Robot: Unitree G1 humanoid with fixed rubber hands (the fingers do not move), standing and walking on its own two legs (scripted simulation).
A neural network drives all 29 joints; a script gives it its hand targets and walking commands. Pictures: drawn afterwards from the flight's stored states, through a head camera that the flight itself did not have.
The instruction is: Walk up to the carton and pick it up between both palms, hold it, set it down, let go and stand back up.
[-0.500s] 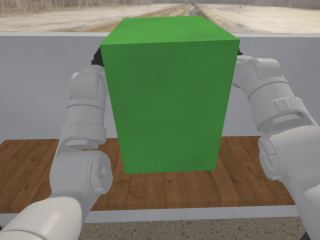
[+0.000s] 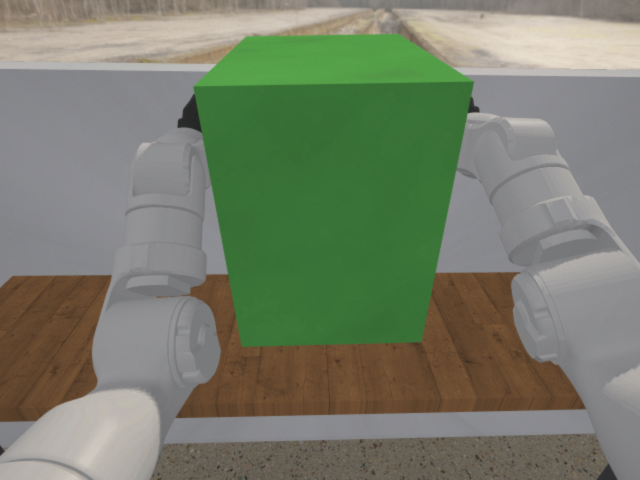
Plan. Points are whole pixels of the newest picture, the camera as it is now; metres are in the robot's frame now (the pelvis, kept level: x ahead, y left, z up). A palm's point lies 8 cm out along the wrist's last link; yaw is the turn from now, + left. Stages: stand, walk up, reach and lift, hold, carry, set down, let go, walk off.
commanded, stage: hold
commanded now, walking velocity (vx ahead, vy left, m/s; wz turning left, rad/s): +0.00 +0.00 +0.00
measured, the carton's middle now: (326, 176) +0.39 +0.00 +0.28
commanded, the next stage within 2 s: none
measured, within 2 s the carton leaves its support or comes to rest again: neither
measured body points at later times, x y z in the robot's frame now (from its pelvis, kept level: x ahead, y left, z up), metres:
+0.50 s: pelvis +0.00 +0.00 +0.00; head -0.11 +0.02 +0.44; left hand +0.38 +0.16 +0.34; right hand +0.38 -0.15 +0.34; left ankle +0.03 +0.13 -0.75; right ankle -0.02 -0.12 -0.75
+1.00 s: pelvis +0.01 +0.00 +0.00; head -0.11 +0.01 +0.43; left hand +0.39 +0.16 +0.33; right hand +0.38 -0.15 +0.34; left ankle +0.03 +0.13 -0.75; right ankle -0.02 -0.12 -0.75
